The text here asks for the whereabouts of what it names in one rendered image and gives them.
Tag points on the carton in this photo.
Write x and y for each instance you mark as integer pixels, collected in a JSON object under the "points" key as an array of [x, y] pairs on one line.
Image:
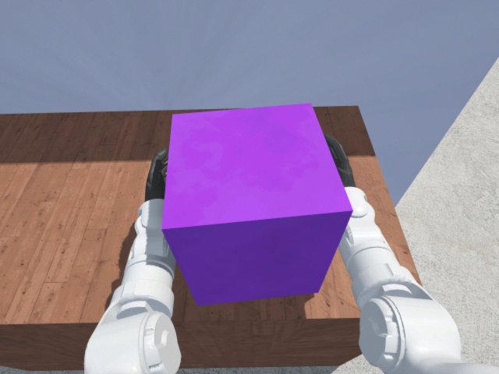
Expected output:
{"points": [[254, 205]]}

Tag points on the robot right hand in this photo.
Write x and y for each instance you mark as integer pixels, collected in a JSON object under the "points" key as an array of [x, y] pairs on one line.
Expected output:
{"points": [[341, 161]]}

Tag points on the robot left hand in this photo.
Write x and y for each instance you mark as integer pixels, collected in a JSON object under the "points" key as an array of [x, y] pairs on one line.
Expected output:
{"points": [[156, 180]]}

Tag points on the left robot upper arm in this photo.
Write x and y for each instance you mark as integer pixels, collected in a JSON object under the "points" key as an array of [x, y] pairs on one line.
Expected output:
{"points": [[145, 343]]}

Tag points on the right robot upper arm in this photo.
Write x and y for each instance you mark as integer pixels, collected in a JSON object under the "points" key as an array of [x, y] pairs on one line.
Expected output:
{"points": [[413, 336]]}

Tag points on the left robot forearm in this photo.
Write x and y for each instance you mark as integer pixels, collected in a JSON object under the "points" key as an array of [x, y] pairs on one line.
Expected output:
{"points": [[149, 273]]}

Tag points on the pedestal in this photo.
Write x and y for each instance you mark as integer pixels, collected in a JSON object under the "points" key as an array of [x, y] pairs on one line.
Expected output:
{"points": [[71, 185]]}

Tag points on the right robot forearm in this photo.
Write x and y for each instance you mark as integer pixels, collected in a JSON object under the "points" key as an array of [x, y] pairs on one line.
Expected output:
{"points": [[369, 260]]}

